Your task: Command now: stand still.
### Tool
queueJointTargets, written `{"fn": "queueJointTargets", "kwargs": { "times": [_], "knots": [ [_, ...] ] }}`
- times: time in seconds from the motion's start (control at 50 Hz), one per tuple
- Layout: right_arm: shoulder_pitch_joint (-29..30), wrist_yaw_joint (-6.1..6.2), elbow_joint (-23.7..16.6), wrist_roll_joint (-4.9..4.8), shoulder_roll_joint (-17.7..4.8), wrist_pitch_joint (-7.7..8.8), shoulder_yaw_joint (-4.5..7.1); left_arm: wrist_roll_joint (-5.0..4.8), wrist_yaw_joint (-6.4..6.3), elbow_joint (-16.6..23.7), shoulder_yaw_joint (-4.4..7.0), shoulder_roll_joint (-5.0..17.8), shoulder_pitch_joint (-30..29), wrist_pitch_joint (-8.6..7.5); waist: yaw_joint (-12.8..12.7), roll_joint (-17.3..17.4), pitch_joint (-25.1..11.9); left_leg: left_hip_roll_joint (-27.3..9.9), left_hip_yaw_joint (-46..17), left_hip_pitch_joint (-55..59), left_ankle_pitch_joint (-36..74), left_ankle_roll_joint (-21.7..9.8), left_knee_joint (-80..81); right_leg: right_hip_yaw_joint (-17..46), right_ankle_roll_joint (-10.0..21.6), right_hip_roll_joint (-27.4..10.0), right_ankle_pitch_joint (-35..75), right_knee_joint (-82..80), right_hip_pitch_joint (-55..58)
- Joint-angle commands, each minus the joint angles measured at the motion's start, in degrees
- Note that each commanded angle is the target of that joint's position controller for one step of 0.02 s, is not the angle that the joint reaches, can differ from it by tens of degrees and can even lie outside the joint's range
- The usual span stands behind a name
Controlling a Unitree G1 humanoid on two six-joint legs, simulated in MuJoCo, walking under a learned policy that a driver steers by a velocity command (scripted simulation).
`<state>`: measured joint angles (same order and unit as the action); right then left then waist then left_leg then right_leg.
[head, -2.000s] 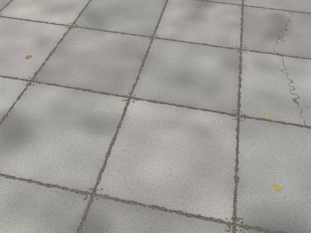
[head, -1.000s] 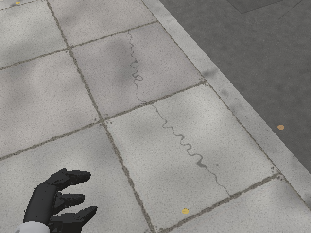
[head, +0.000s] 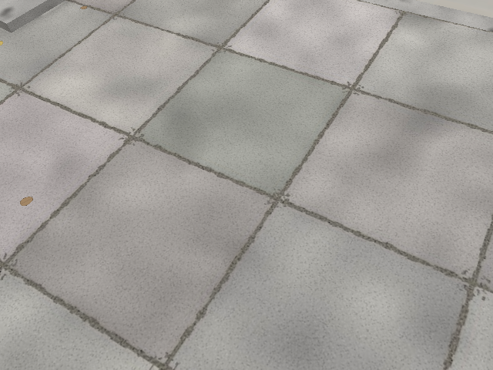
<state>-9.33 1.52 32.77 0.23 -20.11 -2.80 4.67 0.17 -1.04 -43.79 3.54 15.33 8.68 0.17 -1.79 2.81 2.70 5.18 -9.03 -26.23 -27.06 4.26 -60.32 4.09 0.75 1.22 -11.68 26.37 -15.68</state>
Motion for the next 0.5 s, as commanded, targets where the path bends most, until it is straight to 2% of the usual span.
{"fn": "queueJointTargets", "kwargs": {
  "times": [0.02, 0.04, 0.06, 0.08, 0.12, 0.14, 0.16, 0.18, 0.2, 0.22, 0.24, 0.26, 0.3, 0.34, 0.38, 0.44, 0.48, 0.5],
  "knots": [
    [1.5, -0.24, -4.2, 0.82, 1.9, 1.51, -1.14, -0.73, 0.34, 3.9, 0.99, 7.3, -4.4, 0.24, 1.7, -13.9, -5.0, -3.3, 6.0, 5.4, -2.0, 1.6, 16.9, 11.0, 9.5, -7.6, 13.3, -7.1, 5.0],
    [2.5, -0.08, -4.0, 0.13, 0.2, 1.73, -0.45, -1.02, 0.42, 3.8, 2.27, 10.8, -2.0, 0.79, 0.1, -15.5, -4.4, -1.9, 7.2, 5.9, -2.2, 1.9, 20.7, 13.4, 10.2, -8.0, 14.5, -6.3, 6.2],
    [2.1, 0.09, -3.4, -0.60, -1.5, 1.94, 0.24, -1.22, 0.41, 3.9, 2.99, 12.9, -0.3, 1.09, -0.5, -15.6, -5.1, -1.0, 6.9, 6.7, 0.0, 1.8, 24.2, 16.2, 10.7, -9.1, 15.7, -5.7, 8.0],
    [0.8, 0.23, -2.7, -1.05, -2.1, 2.15, 0.62, -1.67, 0.37, 4.2, 3.29, 13.6, -0.2, 1.16, 0.2, -15.0, -5.6, -0.5, 6.3, 8.2, 3.5, 1.2, 29.1, 18.6, 10.8, -9.5, 16.5, -5.2, 8.9],
    [-3.3, 0.43, -0.7, -1.14, -2.6, 2.60, 1.12, -3.11, 0.06, 5.1, 3.42, 12.9, -1.7, 1.19, 2.7, -13.9, -6.6, -0.8, 5.8, 15.6, 12.9, -1.5, 41.1, 20.8, 8.9, -8.6, 16.7, -3.8, 6.4],
    [-5.1, 0.65, -0.2, -0.94, -4.2, 2.69, 1.67, -3.28, -0.24, 5.2, 3.14, 11.4, -1.3, 1.05, 3.0, -12.1, -8.5, -4.4, 4.1, 23.1, 16.7, -3.1, 41.5, 19.8, 6.2, -7.2, 12.2, -2.0, 0.8],
    [-6.9, 1.10, -0.1, 0.42, -7.7, 2.40, 2.56, -2.81, -0.23, 6.4, 2.41, 8.2, -1.9, 0.62, 3.1, -2.8, -9.9, -14.0, -3.0, 29.3, 24.3, -7.6, 39.7, 13.7, 2.5, -3.5, 3.2, 6.2, -8.5],
    [-5.5, 0.52, 0.9, 2.03, -10.1, 1.95, 3.44, -2.70, -0.07, 7.8, 2.14, 6.9, -2.1, 0.09, 2.4, 13.2, -7.2, -23.7, -12.3, 26.1, 34.6, -15.2, 41.5, 2.4, -1.0, 3.1, -15.0, 14.1, -17.4],
    [-2.3, 0.51, -1.1, 3.04, -5.8, 2.38, 2.30, -2.02, -0.06, 6.5, 3.51, 10.8, -0.2, 0.01, 2.8, 9.6, -7.2, -27.8, -13.0, 24.7, 41.8, -19.1, 41.6, 1.8, -3.6, 0.4, -23.5, 28.3, -18.6],
    [0.4, 0.81, -1.8, 2.76, -2.9, 2.71, 1.32, -2.33, 0.11, 5.3, 4.37, 11.8, 1.4, 0.45, 1.5, 6.4, -6.6, -26.0, -8.9, 23.4, 43.6, -18.2, 41.2, 1.6, -4.4, -0.6, -22.0, 35.7, -18.9],
    [3.4, 1.10, -2.2, 1.83, -1.8, 2.99, 1.00, -2.32, -0.12, 4.4, 4.48, 10.7, 3.1, 1.46, -0.1, 4.9, -5.7, -22.8, -4.0, 22.8, 42.7, -16.0, 40.4, 1.0, -5.4, -1.4, -18.9, 39.1, -19.5],
    [4.6, 1.21, -1.9, 0.67, -1.5, 3.34, 0.95, -2.09, -0.12, 4.5, 4.18, 9.5, 3.3, 2.29, 0.0, 5.2, -4.2, -21.5, -0.8, 23.3, 43.3, -14.9, 40.0, 0.7, -6.3, -2.5, -15.2, 40.2, -21.9],
    [3.0, 1.55, -0.9, 0.54, -2.2, 3.27, 1.29, -2.08, 0.43, 6.5, 3.27, 7.2, 0.7, 2.88, 1.5, 5.7, -2.9, -19.8, 3.8, 23.3, 44.3, -15.1, 40.5, -2.0, -7.7, -3.7, -11.0, 38.2, -23.0],
    [0.9, 1.77, 0.0, 0.78, -3.0, 2.78, 1.77, -2.22, 1.37, 9.0, 2.52, 6.0, -2.3, 2.84, 3.5, 6.0, -3.6, -20.5, 5.7, 25.6, 42.5, -15.9, 40.3, -3.6, -8.1, -4.7, -9.1, 32.4, -22.7],
    [0.5, 1.51, 0.5, 0.63, -4.7, 2.49, 2.43, -1.99, 2.35, 10.9, 2.01, 5.4, -3.7, 2.88, 4.3, 6.1, -4.5, -21.8, 7.4, 25.6, 41.6, -16.1, 39.9, -5.1, -7.2, -5.4, -9.1, 26.5, -19.3],
    [1.5, 0.23, 0.8, -0.55, -7.2, 2.82, 3.43, -1.90, 3.23, 12.2, 2.54, 7.0, -2.6, 3.54, 3.5, 6.6, -5.1, -23.1, 10.7, 22.9, 42.7, -15.0, 38.1, -8.6, -4.9, -4.4, -8.5, 19.2, -12.1],
    [2.0, -0.63, 1.2, -1.71, -7.4, 3.52, 3.72, -2.02, 3.52, 12.7, 3.25, 8.1, -1.3, 4.43, 2.5, 6.8, -5.4, -23.9, 12.3, 22.3, 42.0, -13.1, 34.7, -9.9, -2.9, -3.4, -6.9, 13.5, -7.9],
    [2.8, -0.85, 1.4, -2.29, -6.9, 3.77, 3.71, -2.04, 3.43, 12.2, 3.77, 8.4, 1.1, 4.68, 0.7, 6.1, -5.9, -23.2, 14.6, 20.4, 41.4, -11.1, 30.5, -10.8, -1.4, -2.2, -3.4, 8.2, -3.0]
  ]
}}
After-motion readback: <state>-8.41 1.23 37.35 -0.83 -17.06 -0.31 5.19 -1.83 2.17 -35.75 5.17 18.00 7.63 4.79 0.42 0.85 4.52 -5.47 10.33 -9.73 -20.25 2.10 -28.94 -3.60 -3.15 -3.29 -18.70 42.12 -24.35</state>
